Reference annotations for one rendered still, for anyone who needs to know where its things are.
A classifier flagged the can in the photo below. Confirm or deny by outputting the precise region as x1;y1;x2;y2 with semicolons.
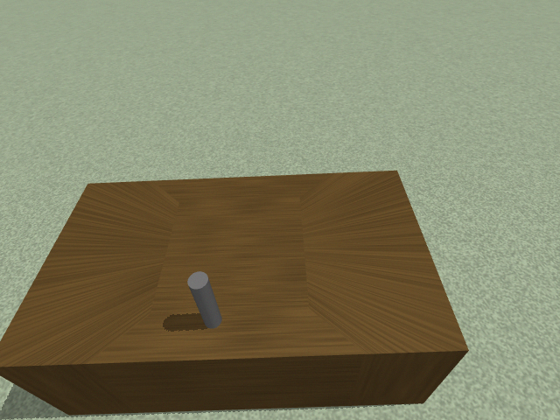
187;271;222;329

